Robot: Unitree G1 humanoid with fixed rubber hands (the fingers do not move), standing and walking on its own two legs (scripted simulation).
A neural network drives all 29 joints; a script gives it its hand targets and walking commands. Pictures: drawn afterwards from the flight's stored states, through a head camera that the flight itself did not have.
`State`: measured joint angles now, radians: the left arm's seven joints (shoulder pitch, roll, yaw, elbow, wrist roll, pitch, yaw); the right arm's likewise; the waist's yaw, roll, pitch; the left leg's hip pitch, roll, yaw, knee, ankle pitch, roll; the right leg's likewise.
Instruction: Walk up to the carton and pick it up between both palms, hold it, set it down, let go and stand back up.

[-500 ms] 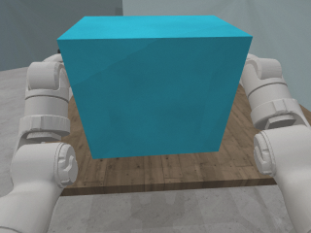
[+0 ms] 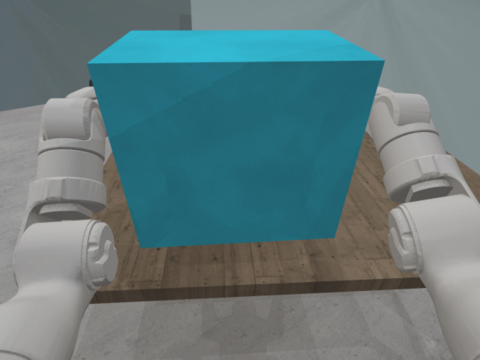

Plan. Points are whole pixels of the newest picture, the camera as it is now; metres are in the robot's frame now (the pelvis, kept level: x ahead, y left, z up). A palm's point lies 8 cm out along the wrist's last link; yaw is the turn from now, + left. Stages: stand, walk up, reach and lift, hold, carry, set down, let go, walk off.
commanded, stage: hold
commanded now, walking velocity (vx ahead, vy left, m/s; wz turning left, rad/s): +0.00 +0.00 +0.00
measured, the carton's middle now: (235, 137) +0.33 +0.00 +0.29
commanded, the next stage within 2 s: none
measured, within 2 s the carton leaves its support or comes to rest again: neither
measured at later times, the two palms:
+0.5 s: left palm (106, 103) +0.37 +0.18 +0.32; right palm (357, 103) +0.36 -0.19 +0.33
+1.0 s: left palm (105, 105) +0.38 +0.19 +0.32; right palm (356, 104) +0.36 -0.19 +0.33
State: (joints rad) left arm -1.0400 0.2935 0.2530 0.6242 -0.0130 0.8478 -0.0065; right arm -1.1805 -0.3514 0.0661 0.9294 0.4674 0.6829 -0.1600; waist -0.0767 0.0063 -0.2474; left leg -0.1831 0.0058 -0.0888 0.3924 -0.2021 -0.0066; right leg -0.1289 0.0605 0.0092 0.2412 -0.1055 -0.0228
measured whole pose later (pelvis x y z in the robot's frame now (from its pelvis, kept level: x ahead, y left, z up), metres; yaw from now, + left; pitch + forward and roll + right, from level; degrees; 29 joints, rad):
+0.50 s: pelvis +0.00 +0.00 +0.00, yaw -1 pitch +0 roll -2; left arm -1.03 0.28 0.25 0.61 -0.01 0.85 0.01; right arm -1.17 -0.35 0.06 0.93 0.46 0.68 -0.15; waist -0.07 0.01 -0.26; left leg -0.19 0.01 -0.08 0.39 -0.20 0.00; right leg -0.14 0.06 0.03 0.25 -0.10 -0.02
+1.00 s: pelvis +0.00 +0.00 +0.00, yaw +0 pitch +0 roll -2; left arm -1.02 0.29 0.25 0.60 -0.02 0.85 0.00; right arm -1.16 -0.35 0.06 0.91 0.47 0.68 -0.16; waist -0.07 0.01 -0.26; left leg -0.18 0.01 -0.09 0.39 -0.20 -0.01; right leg -0.13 0.06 0.03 0.24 -0.11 -0.02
